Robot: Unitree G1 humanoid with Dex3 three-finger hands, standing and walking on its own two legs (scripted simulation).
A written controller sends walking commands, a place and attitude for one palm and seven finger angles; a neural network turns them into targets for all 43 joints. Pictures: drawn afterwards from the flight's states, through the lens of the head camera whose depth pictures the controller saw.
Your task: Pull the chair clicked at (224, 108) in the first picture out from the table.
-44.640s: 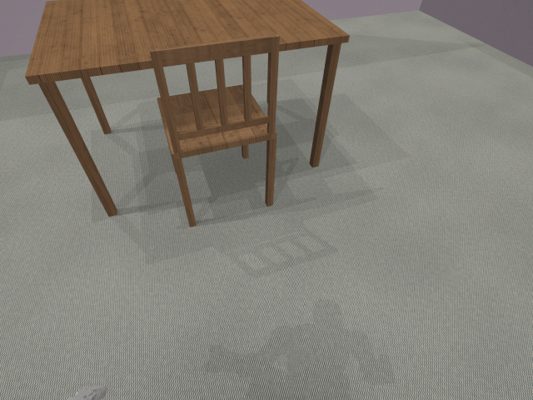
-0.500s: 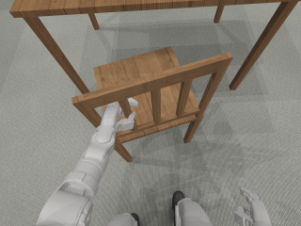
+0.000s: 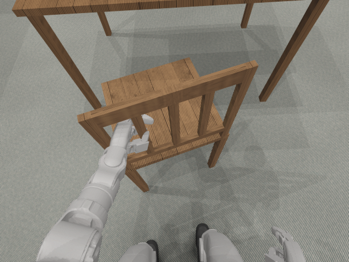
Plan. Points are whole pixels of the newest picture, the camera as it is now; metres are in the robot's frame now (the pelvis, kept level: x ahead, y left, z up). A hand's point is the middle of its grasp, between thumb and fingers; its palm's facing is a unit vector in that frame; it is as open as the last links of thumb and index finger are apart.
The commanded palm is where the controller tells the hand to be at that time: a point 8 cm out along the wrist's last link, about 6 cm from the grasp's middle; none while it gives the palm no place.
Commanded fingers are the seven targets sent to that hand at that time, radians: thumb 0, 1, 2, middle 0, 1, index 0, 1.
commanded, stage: step backward, pulling the chair out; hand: left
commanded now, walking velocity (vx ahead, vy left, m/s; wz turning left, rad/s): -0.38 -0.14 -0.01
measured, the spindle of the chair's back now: (174, 125) +0.45 +0.00 -0.11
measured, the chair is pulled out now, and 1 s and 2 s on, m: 0.31 0.41 0.46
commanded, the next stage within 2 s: none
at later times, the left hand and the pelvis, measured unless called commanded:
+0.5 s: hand (143, 161) +0.33 +0.08 -0.05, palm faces -0.17 -0.96 -0.22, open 5.8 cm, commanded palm +0.33 +0.13 -0.04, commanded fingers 0.00 0.90 0.90 -0.50 -1.45 -0.50 -1.45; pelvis -0.04 -0.01 +0.00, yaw +1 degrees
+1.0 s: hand (139, 182) +0.28 +0.08 -0.05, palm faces -0.18 -0.96 -0.22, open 5.9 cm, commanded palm +0.28 +0.13 -0.05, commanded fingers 0.00 0.90 0.90 -0.50 -1.45 -0.50 -1.45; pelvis -0.09 +0.00 +0.00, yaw +0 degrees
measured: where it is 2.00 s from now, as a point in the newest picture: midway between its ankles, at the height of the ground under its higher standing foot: outside the picture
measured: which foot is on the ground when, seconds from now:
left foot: down 0.00-0.14, up 0.16-0.34, down 0.36-0.56, up 0.58-0.82, down 0.84-1.00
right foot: down 0.00-0.88, up 0.90-1.00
